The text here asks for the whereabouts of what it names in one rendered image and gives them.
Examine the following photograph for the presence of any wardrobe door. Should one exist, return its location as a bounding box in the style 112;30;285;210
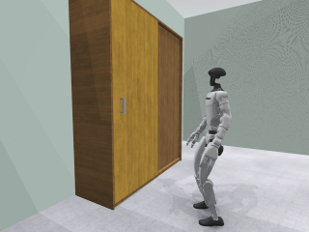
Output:
110;0;158;204
157;24;180;171

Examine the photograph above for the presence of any right robot shin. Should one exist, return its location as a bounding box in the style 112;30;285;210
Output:
193;173;202;193

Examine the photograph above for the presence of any right robot forearm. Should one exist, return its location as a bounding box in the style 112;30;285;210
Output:
196;115;207;134

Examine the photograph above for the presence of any handle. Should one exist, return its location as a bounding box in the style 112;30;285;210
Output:
120;98;126;114

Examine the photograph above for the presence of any left robot upper arm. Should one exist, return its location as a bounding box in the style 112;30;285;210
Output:
215;91;232;123

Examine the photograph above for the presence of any right robot thigh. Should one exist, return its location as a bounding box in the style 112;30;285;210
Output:
193;136;208;179

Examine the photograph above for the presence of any left robot hand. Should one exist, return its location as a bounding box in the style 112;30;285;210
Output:
199;146;218;172

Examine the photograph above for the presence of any left robot forearm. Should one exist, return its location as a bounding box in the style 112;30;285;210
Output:
211;115;231;149

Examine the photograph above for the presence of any right robot hand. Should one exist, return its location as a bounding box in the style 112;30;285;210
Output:
185;131;200;148

